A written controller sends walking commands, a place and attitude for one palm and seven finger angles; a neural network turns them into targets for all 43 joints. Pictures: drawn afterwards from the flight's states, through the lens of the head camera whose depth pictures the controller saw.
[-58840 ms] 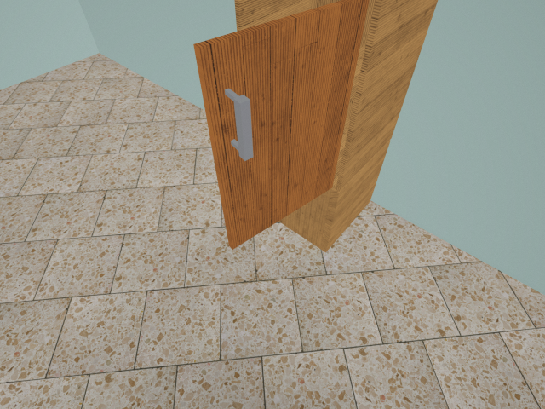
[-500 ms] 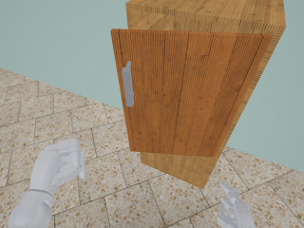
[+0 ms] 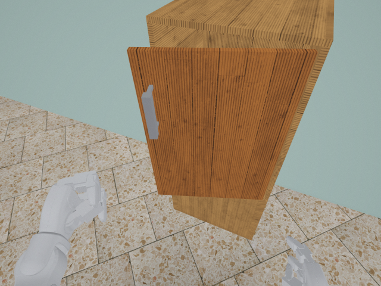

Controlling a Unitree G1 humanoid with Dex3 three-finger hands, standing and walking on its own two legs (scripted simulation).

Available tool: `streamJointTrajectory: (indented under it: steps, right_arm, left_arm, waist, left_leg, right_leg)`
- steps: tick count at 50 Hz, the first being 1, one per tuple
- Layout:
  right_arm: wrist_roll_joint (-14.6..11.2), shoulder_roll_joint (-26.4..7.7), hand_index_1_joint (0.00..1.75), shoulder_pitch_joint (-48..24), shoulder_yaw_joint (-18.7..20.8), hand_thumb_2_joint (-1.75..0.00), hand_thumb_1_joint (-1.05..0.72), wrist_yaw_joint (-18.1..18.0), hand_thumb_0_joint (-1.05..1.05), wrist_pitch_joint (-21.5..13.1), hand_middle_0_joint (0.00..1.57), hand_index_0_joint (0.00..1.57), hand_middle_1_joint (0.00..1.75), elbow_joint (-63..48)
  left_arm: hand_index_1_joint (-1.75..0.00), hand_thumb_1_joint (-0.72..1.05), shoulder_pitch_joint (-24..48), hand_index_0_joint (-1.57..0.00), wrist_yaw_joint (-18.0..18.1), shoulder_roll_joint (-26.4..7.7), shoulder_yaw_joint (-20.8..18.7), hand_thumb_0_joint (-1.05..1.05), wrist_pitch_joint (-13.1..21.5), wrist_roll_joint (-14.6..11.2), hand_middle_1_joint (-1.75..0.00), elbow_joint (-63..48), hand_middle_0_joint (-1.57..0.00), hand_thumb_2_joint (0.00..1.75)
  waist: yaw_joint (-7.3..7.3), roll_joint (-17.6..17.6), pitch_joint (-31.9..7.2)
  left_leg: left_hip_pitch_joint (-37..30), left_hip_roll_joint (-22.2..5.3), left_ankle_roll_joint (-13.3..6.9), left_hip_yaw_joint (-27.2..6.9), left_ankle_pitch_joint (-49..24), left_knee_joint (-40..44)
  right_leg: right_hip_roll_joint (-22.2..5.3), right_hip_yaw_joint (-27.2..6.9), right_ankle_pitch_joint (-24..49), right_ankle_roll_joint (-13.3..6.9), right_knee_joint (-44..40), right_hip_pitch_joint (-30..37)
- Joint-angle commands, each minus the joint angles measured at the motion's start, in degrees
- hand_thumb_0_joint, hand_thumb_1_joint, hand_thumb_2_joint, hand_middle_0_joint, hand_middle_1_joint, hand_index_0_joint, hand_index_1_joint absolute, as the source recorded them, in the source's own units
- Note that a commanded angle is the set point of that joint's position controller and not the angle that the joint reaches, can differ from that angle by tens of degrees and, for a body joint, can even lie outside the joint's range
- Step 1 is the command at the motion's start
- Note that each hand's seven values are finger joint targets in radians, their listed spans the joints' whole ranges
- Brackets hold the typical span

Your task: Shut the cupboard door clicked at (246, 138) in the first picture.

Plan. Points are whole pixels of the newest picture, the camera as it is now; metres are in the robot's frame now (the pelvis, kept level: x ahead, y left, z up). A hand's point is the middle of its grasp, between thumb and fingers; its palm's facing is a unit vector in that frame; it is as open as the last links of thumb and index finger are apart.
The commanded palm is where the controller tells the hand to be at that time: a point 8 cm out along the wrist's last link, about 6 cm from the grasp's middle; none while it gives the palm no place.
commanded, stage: raise the hand and make a fist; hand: left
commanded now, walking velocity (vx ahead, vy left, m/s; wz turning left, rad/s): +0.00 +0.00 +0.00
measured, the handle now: (152, 112) +0.50 +0.15 +0.11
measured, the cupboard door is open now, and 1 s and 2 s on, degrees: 20 20 19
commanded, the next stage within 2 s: bring the fist close to the handle in 0.02 s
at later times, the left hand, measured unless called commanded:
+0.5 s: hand (124, 177) +0.29 +0.16 +0.12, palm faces +0.00 -1.00 -0.03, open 3.1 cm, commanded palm +0.27 +0.21 +0.12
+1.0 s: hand (149, 147) +0.37 +0.13 +0.11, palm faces +0.00 -1.00 -0.01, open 3.1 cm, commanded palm +0.35 +0.18 +0.12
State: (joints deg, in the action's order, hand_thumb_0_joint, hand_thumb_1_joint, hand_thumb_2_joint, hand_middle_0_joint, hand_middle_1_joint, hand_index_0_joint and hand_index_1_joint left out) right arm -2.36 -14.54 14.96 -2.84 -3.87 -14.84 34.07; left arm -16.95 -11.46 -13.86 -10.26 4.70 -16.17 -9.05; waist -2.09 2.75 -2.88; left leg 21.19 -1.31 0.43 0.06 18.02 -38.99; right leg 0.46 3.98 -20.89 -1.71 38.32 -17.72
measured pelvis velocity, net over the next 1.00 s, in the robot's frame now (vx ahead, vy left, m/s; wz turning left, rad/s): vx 0.01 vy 0.00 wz -0.02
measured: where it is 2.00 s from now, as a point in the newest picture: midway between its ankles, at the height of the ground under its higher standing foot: outside the picture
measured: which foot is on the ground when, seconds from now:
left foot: down 0.00-1.00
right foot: down 0.00-1.00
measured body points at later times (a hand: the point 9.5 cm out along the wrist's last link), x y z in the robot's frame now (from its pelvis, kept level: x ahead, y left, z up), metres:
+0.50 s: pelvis +0.00 +0.00 +0.00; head -0.01 -0.02 +0.45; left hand +0.28 +0.21 +0.12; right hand +0.17 -0.23 -0.08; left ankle +0.03 +0.13 -0.72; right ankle +0.00 -0.10 -0.72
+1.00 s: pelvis +0.01 +0.00 +0.00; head +0.02 -0.01 +0.45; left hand +0.37 +0.18 +0.12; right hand +0.16 -0.23 -0.10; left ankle +0.03 +0.13 -0.72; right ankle +0.00 -0.10 -0.72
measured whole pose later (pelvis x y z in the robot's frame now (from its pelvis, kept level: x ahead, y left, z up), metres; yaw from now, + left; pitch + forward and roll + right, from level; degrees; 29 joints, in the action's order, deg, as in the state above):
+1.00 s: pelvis +0.01 +0.00 +0.00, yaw -1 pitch +3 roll +0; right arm -2.0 -13.7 13.7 -2.4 -2.6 -7.8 36.9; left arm 16.9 -1.7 -9.6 -5.1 2.7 -9.9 19.4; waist 0.1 2.0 -2.1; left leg 22.4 -1.1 0.1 1.7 17.7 -37.3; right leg 0.3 2.3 -20.6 -1.4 37.8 -20.0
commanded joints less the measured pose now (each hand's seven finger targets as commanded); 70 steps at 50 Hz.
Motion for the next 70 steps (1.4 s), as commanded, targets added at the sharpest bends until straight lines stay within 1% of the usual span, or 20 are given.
streamJointTrajectory:
  steps: [1,7,10,15,16,18,19,23,27,32,34,45,48,51,53,56,60,63,66,70]
  right_arm:
    - [-0.34,-5.50,0.30,-6.77,2.37,-0.90,-0.90,-0.58,0.00,-3.54,0.20,0.20,0.30,-9.59]
    - [-0.29,-5.49,0.30,-6.99,2.32,-0.90,-0.90,-0.73,0.00,-3.62,0.20,0.20,0.30,-9.40]
    - [-0.43,-5.52,0.30,-7.20,2.17,-0.90,-0.90,-0.95,0.00,-3.72,0.20,0.20,0.30,-8.52]
    - [-0.44,-5.61,0.30,-7.06,2.20,-0.90,-0.90,-1.30,0.00,-3.77,0.20,0.20,0.30,-7.47]
    - [-0.46,-5.49,0.30,-7.27,2.10,-0.90,-0.90,-1.20,0.00,-3.74,0.20,0.20,0.30,-7.47]
    - [-0.36,-5.67,0.30,-6.95,2.10,-0.90,-0.90,-1.02,0.00,-3.35,0.20,0.20,0.30,-7.24]
    - [-0.37,-5.29,0.30,-7.37,2.05,-0.90,-0.90,-0.82,0.00,-3.11,0.20,0.20,0.30,-7.49]
    - [-0.27,-5.32,0.30,-7.15,2.13,-0.90,-0.90,-0.24,0.00,-2.39,0.20,0.20,0.30,-7.60]
    - [-0.26,-5.49,0.30,-6.92,2.31,-0.90,-0.90,0.05,0.00,-1.03,0.20,0.20,0.30,-7.39]
    - [-0.06,-5.41,0.30,-6.56,2.51,-0.90,-0.90,0.27,0.00,0.14,0.20,0.20,0.30,-6.99]
    - [-0.09,-5.40,0.30,-6.28,2.61,-0.90,-0.90,0.46,0.00,0.50,0.20,0.20,0.30,-6.98]
    - [-0.08,-5.68,0.30,-5.27,3.03,-0.90,-0.90,0.49,0.00,3.74,0.20,0.20,0.30,-5.59]
    - [0.18,-5.90,0.30,-4.41,3.24,-0.90,-0.90,0.73,0.00,4.42,0.20,0.20,0.30,-5.17]
    - [0.07,-5.53,0.30,-4.01,3.41,-0.90,-0.90,1.21,0.00,5.15,0.20,0.20,0.30,-5.29]
    - [0.15,-6.07,0.30,-3.41,3.48,-0.90,-0.90,1.21,0.00,5.97,0.20,0.20,0.30,-4.81]
    - [0.00,-5.78,0.30,-3.52,3.64,-0.90,-0.90,1.34,0.00,6.79,0.20,0.20,0.30,-4.94]
    - [0.18,-5.73,0.30,-3.32,3.79,-0.90,-0.90,1.62,0.00,7.38,0.20,0.20,0.30,-5.74]
    - [0.07,-5.94,0.30,-3.02,3.95,-0.90,-0.90,1.59,0.00,7.71,0.20,0.20,0.30,-5.49]
    - [-0.19,-5.73,0.30,-3.53,3.86,-0.90,-0.90,1.59,0.00,7.83,0.20,0.20,0.30,-5.70]
    - [-0.27,-5.85,0.30,-3.54,4.05,-0.90,-0.90,1.35,0.00,7.76,0.20,0.20,0.30,-5.53]
  left_arm:
    - [-1.50,0.90,8.85,-1.30,-0.22,-7.89,-4.55,0.00,4.00,-1.08,-1.50,-12.04,-1.30,0.90]
    - [-1.50,0.90,10.24,-1.30,-0.33,-8.09,-4.98,0.00,4.23,-1.45,-1.50,-11.63,-1.30,0.90]
    - [-1.50,0.90,17.81,-1.30,0.25,-6.87,-2.06,0.00,4.56,-0.56,-1.50,-10.95,-1.30,0.90]
    - [-1.50,0.90,24.10,-1.30,1.58,-7.31,-1.20,0.00,3.91,0.87,-1.50,-6.26,-1.30,0.90]
    - [-1.50,0.90,25.20,-1.30,1.72,-6.31,-0.28,0.00,3.72,1.01,-1.50,-6.00,-1.30,0.90]
    - [-1.50,0.90,24.61,-1.30,2.63,-8.42,-2.78,0.00,3.01,1.33,-1.50,-3.32,-1.30,0.90]
    - [-1.50,0.90,25.03,-1.30,2.75,-6.51,-1.36,0.00,2.69,1.55,-1.50,-3.06,-1.30,0.90]
    - [-1.50,0.90,28.14,-1.30,4.36,-6.56,-1.71,0.00,1.83,2.13,-1.50,-0.69,-1.30,0.90]
    - [-1.50,0.90,32.85,-1.30,5.46,-6.16,-1.47,0.00,1.34,2.85,-1.50,2.44,-1.30,0.90]
    - [-1.50,0.90,38.70,-1.30,6.62,-4.76,0.19,0.00,1.85,3.87,-1.50,3.24,-1.30,0.90]
    - [-1.50,0.90,39.63,-1.30,6.92,-3.34,1.60,0.00,2.04,4.12,-1.50,4.34,-1.30,0.90]
    - [-1.50,0.90,53.67,-1.30,9.57,-2.36,2.96,0.00,2.06,5.75,-1.50,13.05,-1.30,0.90]
    - [-1.50,0.90,54.22,-1.30,10.41,-4.02,1.05,0.00,2.65,6.15,-1.50,15.69,-1.30,0.90]
    - [-1.50,0.90,55.29,-1.30,10.61,-0.96,3.03,0.00,2.87,6.15,-1.50,18.07,-1.30,0.90]
    - [-1.50,0.90,55.12,-1.30,11.16,-3.71,0.54,0.00,2.66,6.41,-1.50,21.83,-1.30,0.90]
    - [-1.50,0.90,60.36,-1.30,11.61,-2.03,2.13,0.00,3.32,6.73,-1.50,22.63,-1.30,0.90]
    - [-1.50,0.90,57.22,-1.30,11.72,-4.31,-0.40,0.00,4.91,6.78,-1.50,22.11,-1.30,0.90]
    - [-1.50,0.90,57.77,-1.30,11.32,-3.86,0.13,0.00,5.47,6.68,-1.50,23.92,-1.30,0.90]
    - [-1.50,0.90,59.62,-1.30,11.02,-3.26,1.15,0.00,5.96,6.52,-1.50,22.15,-1.30,0.90]
    - [-1.50,0.90,60.27,-1.30,11.06,-3.04,1.50,0.00,6.61,6.31,-1.50,21.45,-1.30,0.90]
  waist:
    - [0.01,-1.38,-4.63]
    - [0.16,-3.79,-4.33]
    - [1.57,-2.11,-2.83]
    - [1.62,-2.70,-4.36]
    - [1.50,-1.60,-5.34]
    - [0.44,-2.87,-6.50]
    - [0.49,-2.04,-7.15]
    - [-0.07,-2.46,-7.76]
    - [0.62,-4.21,-7.61]
    - [1.06,-1.44,-10.97]
    - [1.33,-2.79,-11.36]
    - [2.75,-3.23,-12.91]
    - [1.88,-2.65,-15.59]
    - [2.39,-3.77,-15.55]
    - [2.18,-5.74,-14.08]
    - [3.04,-3.69,-14.10]
    - [1.34,-3.88,-17.55]
    - [2.30,-5.99,-14.79]
    - [2.66,-3.32,-14.72]
    - [2.79,-4.17,-15.12]
  left_leg:
    - [-4.00,2.12,-2.03,-0.06,-6.41,5.02]
    - [-3.74,2.16,-2.09,-0.21,-5.65,4.99]
    - [-4.11,2.09,-2.19,-0.48,-3.33,5.15]
    - [-4.54,1.94,-2.25,-0.68,-2.31,5.64]
    - [-5.21,2.07,-2.29,-0.58,-2.86,5.69]
    - [-4.63,2.03,-2.15,-0.62,-4.11,6.06]
    - [-5.46,2.05,-2.20,-0.29,-5.65,6.15]
    - [-5.85,1.92,-2.01,-0.19,-7.40,6.56]
    - [-5.92,1.91,-2.03,0.28,-8.16,6.54]
    - [-8.33,1.82,-1.94,0.48,-11.12,6.20]
    - [-8.41,1.69,-1.99,0.34,-12.23,5.99]
    - [-8.86,1.46,-1.77,0.18,-11.98,5.54]
    - [-9.08,1.48,-1.71,0.29,-14.51,4.97]
    - [-9.09,1.38,-1.68,0.55,-16.56,4.51]
    - [-7.39,1.32,-1.80,0.67,-15.02,4.60]
    - [-7.22,1.47,-1.78,1.08,-13.75,4.52]
    - [-7.27,1.59,-1.83,1.49,-15.75,4.70]
    - [-6.51,1.43,-2.16,1.65,-14.39,4.63]
    - [-6.77,1.64,-2.12,1.79,-12.63,4.92]
    - [-7.37,1.56,-2.25,1.48,-11.80,5.05]
  right_leg:
    - [-0.66,-3.38,9.04,1.78,-8.54,-1.40]
    - [-0.83,-3.82,7.39,2.00,-9.13,-1.60]
    - [-0.84,-4.04,3.58,1.96,-9.72,-3.78]
    - [-0.99,-4.44,1.74,1.86,-10.04,-3.57]
    - [-1.01,-4.37,2.81,1.78,-9.80,-3.22]
    - [-0.98,-4.23,4.45,1.61,-9.47,-1.31]
    - [-1.02,-3.87,7.06,1.54,-8.90,-0.88]
    - [-0.71,-3.04,10.28,1.42,-8.11,-0.27]
    - [-0.48,-2.84,11.89,1.53,-7.93,-0.64]
    - [-0.36,-2.54,15.96,1.21,-6.82,0.08]
    - [-0.32,-2.28,17.46,1.27,-6.42,0.24]
    - [-0.02,-2.20,17.25,1.14,-6.07,-1.34]
    - [0.12,-2.26,20.14,0.95,-5.22,0.10]
    - [0.09,-2.00,23.05,1.02,-4.73,-0.05]
    - [0.14,-2.28,21.74,1.23,-5.31,-0.29]
    - [-0.04,-2.73,20.79,1.25,-5.44,-1.25]
    - [-0.09,-2.98,23.63,1.03,-4.79,2.12]
    - [0.12,-3.06,22.82,1.48,-5.58,0.63]
    - [0.04,-3.33,20.79,1.33,-6.01,0.05]
    - [0.19,-3.22,19.45,1.30,-6.28,-0.23]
